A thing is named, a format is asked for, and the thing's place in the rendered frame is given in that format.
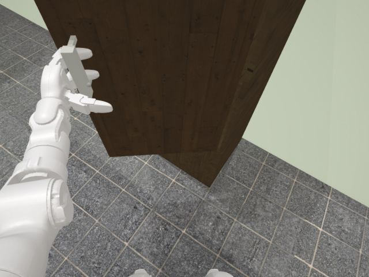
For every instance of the left robot hand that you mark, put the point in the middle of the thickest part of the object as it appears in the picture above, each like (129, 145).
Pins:
(55, 84)

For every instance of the handle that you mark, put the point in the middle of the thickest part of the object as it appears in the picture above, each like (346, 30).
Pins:
(75, 67)

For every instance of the left robot shin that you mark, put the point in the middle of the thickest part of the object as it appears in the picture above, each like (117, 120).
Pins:
(140, 271)

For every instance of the left robot upper arm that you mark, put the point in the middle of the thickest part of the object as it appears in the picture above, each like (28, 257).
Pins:
(31, 215)

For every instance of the left robot forearm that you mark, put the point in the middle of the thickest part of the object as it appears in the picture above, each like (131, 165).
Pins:
(48, 149)

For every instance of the cupboard door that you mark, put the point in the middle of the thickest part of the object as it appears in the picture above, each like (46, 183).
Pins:
(168, 68)

